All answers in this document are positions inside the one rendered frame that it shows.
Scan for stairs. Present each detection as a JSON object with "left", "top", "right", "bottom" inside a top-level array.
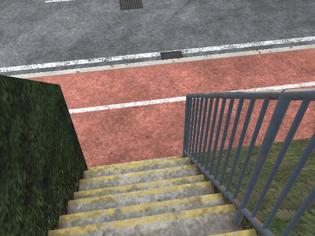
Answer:
[{"left": 47, "top": 155, "right": 257, "bottom": 236}]

